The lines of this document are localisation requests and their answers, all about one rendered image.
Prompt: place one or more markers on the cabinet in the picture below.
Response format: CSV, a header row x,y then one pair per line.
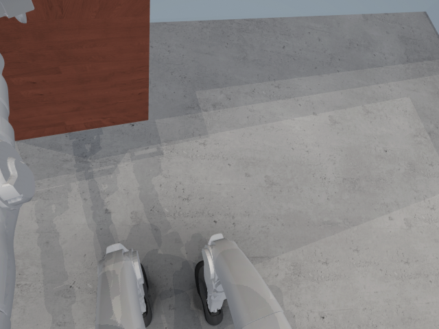
x,y
76,65

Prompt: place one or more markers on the left robot forearm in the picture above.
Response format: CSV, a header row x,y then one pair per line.
x,y
6,130

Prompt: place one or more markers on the robot right foot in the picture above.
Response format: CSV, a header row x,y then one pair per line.
x,y
216,316

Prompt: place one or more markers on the robot left foot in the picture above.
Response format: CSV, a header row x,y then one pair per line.
x,y
147,316

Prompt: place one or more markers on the left robot upper arm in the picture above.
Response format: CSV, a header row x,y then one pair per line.
x,y
17,186

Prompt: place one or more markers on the robot foot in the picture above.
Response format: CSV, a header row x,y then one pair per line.
x,y
216,316
147,316

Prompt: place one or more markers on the robot left hand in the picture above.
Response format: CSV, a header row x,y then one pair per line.
x,y
17,8

